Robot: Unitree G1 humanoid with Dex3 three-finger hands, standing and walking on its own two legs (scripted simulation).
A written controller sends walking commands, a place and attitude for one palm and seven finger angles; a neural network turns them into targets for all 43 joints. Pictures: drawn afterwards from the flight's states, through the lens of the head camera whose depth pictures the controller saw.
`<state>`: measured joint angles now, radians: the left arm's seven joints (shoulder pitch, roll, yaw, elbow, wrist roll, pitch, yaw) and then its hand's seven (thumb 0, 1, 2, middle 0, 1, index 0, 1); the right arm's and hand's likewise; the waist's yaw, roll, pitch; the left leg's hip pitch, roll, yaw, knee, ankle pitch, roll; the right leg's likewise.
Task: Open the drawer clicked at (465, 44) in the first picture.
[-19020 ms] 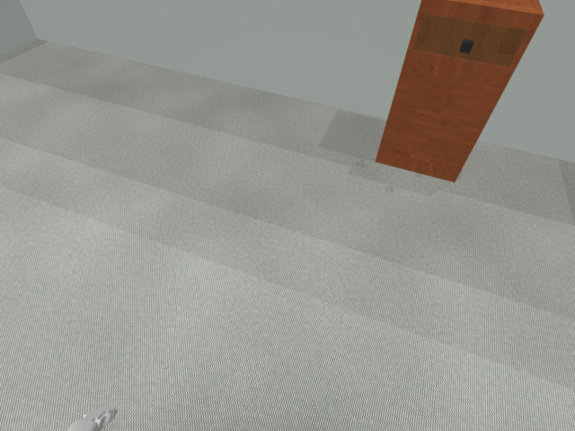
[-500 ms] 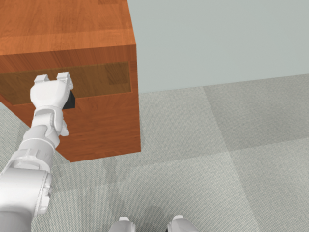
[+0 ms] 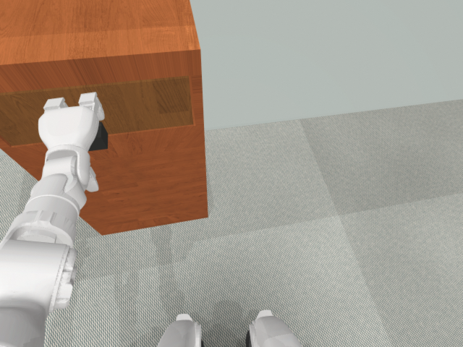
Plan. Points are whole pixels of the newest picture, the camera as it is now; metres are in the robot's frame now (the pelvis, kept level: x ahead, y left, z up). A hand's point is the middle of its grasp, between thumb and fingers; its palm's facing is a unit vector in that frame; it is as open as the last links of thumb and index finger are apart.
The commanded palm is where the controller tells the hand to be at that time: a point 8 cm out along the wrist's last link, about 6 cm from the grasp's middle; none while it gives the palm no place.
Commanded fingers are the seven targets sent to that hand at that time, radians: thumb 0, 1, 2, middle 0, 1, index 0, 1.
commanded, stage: lift the fingers back up to retry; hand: left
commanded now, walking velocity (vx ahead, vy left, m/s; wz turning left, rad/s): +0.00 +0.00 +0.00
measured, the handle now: (94, 128) +0.52 +0.25 +0.00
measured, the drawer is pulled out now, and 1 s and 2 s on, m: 0.00 0.00 0.00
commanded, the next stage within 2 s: re-aim the fingers above the handle in 0.80 s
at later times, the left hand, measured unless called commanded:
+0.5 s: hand (65, 132) +0.48 +0.27 +0.04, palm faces -0.03 -0.03 -1.00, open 13.8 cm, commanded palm +0.46 +0.26 +0.11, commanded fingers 0.00 -0.50 0.30 -0.30 -1.20 -0.30 -1.20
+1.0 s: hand (64, 134) +0.46 +0.27 +0.06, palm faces -0.05 -0.04 -1.00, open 13.8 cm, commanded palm +0.46 +0.26 +0.12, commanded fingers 0.00 -0.50 0.30 -0.30 -1.20 -0.30 -1.20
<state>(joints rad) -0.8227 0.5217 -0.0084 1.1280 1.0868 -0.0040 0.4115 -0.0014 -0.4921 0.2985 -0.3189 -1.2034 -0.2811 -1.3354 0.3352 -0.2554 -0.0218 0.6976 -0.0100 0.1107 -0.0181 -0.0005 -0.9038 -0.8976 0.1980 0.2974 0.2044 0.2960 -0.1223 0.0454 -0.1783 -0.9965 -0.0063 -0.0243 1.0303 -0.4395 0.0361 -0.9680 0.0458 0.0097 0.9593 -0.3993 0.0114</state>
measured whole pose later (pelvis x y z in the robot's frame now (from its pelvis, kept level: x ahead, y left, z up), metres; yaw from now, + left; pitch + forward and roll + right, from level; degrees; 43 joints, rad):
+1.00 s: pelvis +0.05 -0.01 +0.04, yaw +2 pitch +17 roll -2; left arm -0.59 0.49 0.00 0.88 1.07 -0.09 0.30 0.00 -0.49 0.30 -0.32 -1.20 -0.32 -1.20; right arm 0.29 -0.25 -0.06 0.68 0.00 0.13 -0.03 0.00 -0.90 -0.90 0.20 0.30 0.20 0.30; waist -0.04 0.04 -0.14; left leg -0.66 -0.01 -0.04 0.78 -0.41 0.02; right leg -0.63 0.03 0.00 0.72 -0.38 0.00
